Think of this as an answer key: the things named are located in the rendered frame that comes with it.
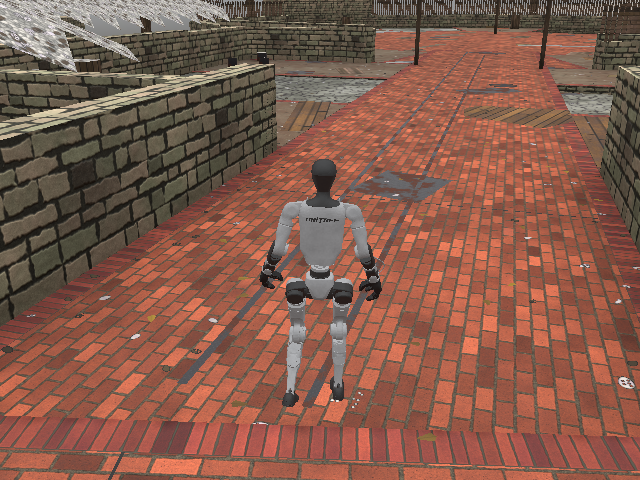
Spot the right robot hand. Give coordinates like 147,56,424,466
359,279,382,301

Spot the right robot forearm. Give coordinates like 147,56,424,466
360,243,380,283

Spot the right robot upper arm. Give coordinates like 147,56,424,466
343,203,370,259

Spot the left robot hand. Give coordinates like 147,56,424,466
259,271,283,289

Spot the left robot forearm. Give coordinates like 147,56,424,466
262,240,282,275

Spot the left robot thigh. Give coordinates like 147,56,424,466
285,278,307,343

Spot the humanoid robot head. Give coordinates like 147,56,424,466
306,159,340,208

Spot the left robot upper arm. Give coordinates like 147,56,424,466
272,201,302,256

